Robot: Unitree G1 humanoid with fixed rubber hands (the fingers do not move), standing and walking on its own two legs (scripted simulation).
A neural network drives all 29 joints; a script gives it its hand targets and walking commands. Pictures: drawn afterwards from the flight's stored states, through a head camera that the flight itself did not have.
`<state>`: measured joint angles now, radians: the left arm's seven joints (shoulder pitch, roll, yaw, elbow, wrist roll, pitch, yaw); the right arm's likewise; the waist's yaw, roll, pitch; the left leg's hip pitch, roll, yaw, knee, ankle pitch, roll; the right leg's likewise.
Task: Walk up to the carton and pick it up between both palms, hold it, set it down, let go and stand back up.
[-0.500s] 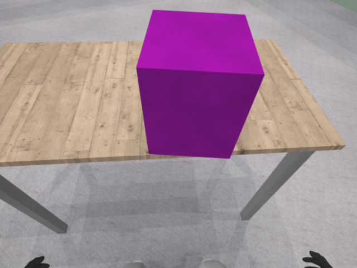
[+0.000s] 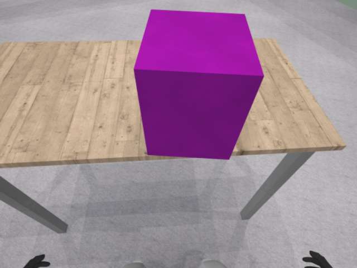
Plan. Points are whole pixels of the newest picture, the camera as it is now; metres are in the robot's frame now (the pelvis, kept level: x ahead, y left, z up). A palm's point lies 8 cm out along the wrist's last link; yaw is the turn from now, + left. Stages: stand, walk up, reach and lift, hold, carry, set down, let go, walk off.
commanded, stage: reach and lift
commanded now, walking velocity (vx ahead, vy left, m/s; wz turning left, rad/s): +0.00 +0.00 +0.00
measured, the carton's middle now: (192, 89) +0.47 -0.03 +0.14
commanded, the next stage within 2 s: none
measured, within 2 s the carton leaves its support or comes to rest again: neither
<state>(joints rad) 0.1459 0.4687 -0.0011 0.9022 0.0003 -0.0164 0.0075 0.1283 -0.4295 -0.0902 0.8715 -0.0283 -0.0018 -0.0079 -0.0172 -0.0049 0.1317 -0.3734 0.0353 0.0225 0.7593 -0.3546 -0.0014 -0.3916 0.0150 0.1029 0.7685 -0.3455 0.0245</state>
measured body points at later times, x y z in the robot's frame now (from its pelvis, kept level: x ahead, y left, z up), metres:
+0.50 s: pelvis +0.02 -0.01 +0.02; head +0.02 -0.02 +0.47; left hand +0.20 +0.28 -0.03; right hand +0.21 -0.32 -0.03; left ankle +0.03 +0.13 -0.71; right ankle +0.04 -0.14 -0.71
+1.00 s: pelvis +0.00 +0.00 +0.03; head +0.00 +0.01 +0.48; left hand +0.20 +0.26 +0.04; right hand +0.21 -0.26 +0.05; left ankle +0.03 +0.14 -0.71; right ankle +0.04 -0.14 -0.71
